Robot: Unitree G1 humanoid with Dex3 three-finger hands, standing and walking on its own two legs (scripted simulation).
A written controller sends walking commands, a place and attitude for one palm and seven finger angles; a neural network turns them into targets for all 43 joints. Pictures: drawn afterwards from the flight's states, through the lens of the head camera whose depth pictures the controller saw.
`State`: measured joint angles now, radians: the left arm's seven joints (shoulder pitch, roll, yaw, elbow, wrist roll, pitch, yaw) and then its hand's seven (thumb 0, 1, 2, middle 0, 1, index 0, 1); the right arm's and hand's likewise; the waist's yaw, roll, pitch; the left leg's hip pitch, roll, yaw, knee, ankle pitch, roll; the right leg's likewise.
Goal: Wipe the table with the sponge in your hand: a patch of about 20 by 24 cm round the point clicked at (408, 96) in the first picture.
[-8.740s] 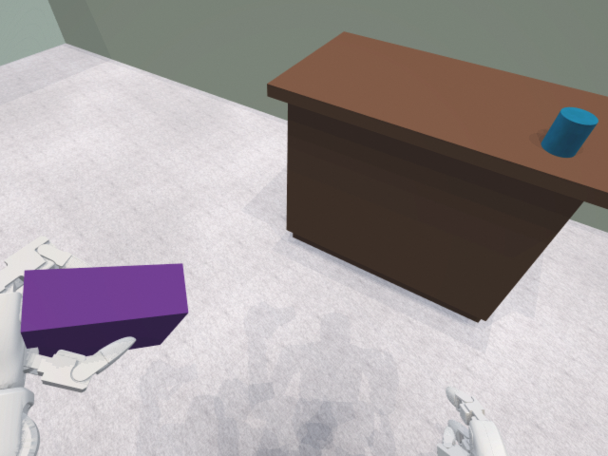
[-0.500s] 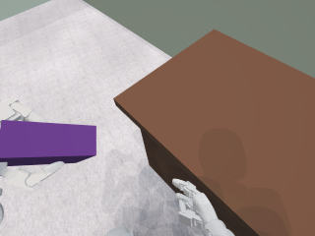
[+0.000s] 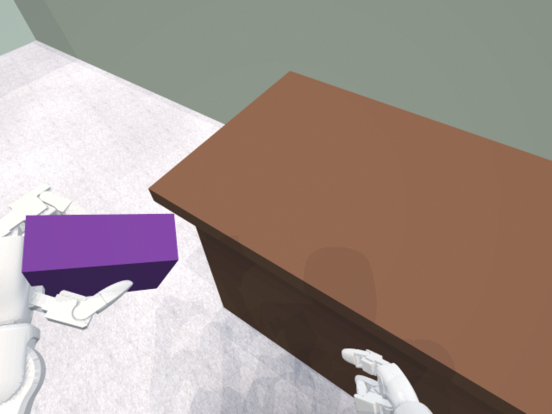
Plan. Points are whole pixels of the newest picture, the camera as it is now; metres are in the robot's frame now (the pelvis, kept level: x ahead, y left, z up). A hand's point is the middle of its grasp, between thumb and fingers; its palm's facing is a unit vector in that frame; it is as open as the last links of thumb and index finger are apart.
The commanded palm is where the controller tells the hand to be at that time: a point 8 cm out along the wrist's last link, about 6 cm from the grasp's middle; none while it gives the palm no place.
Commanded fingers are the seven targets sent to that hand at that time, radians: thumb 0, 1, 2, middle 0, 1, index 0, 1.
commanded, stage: turn to face it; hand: left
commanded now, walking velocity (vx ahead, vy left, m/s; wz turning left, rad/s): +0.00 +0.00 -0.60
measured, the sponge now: (126, 258) +0.24 +0.21 +0.15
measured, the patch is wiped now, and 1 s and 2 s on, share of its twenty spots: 0.00 0.00 0.00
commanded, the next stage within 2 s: take the last steps up to it in 1.26 s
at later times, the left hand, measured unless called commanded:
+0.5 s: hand (241, 282) +0.22 +0.07 +0.17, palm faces -0.06 -0.81 -0.58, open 9.6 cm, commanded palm +0.17 +0.16 +0.18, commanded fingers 0.00 0.10 1.30 -1.20 -1.60 -1.20 -1.60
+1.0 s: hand (276, 349) +0.16 +0.03 +0.17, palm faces -0.21 -0.87 -0.46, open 9.6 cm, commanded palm +0.14 +0.10 +0.18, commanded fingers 0.00 0.10 1.30 -1.20 -1.60 -1.20 -1.60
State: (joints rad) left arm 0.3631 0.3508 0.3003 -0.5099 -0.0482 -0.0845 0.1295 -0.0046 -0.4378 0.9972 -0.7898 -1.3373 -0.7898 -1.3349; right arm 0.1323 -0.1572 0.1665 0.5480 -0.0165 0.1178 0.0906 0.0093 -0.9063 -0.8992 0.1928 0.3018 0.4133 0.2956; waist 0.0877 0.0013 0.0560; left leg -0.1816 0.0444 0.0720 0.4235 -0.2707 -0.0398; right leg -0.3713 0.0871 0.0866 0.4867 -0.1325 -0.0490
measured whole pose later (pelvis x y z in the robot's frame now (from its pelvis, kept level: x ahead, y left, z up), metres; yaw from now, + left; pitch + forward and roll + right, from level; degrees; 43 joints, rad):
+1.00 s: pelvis -0.16 -0.03 -0.01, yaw -36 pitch +1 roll +3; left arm 0.44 0.40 0.35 -0.54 -0.03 -0.17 0.11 0.00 -0.44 0.99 -0.79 -1.33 -0.79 -1.33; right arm 0.13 -0.20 -0.01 0.50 0.01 0.07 -0.01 0.01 -0.90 -0.90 0.20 0.30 0.20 0.30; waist 0.03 -0.06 0.07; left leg -0.19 0.02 0.09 0.46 -0.28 -0.02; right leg -0.53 0.15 0.09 0.71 -0.25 -0.01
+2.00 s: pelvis -0.22 -0.04 +0.00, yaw -46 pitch +0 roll +2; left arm 0.53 0.41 0.36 -0.54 -0.01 -0.24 0.14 0.00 -0.44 0.99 -0.79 -1.33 -0.79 -1.33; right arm 0.18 -0.20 -0.01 0.59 0.00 -0.05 -0.03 0.01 -0.90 -0.90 0.20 0.30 0.20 0.30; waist -0.02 -0.04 0.07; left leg -0.28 0.04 0.07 0.61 -0.34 0.00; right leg -0.28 -0.07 -0.08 0.52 -0.24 -0.02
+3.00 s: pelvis -0.17 -0.02 +0.00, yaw -48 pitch -2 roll +1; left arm 0.52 0.36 0.35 -0.50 -0.05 -0.16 0.12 0.00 -0.44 1.00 -0.79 -1.34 -0.79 -1.33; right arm 0.19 -0.18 0.02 0.61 0.02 -0.06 -0.03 0.01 -0.90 -0.90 0.20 0.30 0.21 0.30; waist -0.01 0.03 0.07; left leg -0.37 0.05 0.04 0.83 -0.41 -0.03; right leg -0.25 0.02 -0.12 0.54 -0.26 -0.09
